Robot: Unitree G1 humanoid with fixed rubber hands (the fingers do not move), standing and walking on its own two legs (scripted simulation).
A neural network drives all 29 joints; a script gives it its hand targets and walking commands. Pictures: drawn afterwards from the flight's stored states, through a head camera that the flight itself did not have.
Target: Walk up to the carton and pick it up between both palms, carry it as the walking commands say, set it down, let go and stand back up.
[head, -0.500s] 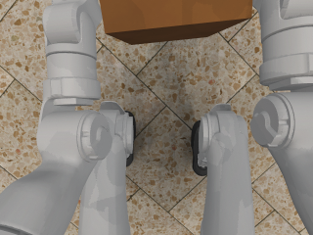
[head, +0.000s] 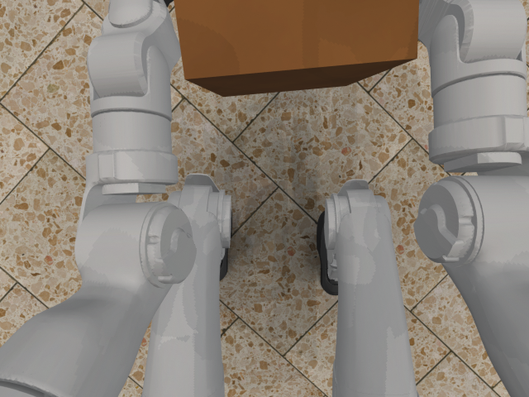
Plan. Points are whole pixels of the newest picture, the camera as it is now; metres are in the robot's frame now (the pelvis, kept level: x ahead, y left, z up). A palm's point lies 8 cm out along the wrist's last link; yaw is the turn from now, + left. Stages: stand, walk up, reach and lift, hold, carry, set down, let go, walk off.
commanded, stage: reach and lift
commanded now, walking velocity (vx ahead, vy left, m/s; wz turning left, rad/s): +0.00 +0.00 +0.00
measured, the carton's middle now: out of the picture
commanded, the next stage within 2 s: none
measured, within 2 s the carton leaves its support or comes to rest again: neither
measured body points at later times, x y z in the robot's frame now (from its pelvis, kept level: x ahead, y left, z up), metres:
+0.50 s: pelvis -0.01 +0.00 +0.05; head +0.28 +0.01 +0.38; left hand +0.54 +0.15 +0.01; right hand +0.56 -0.14 +0.02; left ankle +0.16 +0.13 -0.44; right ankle +0.14 -0.15 -0.44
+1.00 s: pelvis -0.02 +0.00 +0.11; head +0.25 +0.01 +0.46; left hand +0.51 +0.15 +0.09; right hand +0.54 -0.14 +0.10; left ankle +0.16 +0.13 -0.44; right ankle +0.14 -0.15 -0.44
